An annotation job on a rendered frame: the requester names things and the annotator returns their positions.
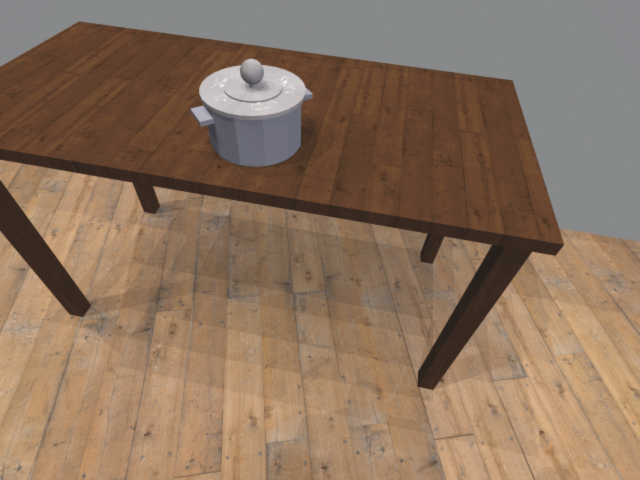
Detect lid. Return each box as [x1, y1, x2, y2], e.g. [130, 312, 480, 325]
[199, 65, 306, 120]

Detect knob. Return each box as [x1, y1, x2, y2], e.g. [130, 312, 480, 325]
[240, 59, 264, 84]

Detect pot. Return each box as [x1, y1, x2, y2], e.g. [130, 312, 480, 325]
[190, 88, 313, 167]

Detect table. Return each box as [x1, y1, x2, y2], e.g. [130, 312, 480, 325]
[0, 22, 564, 390]

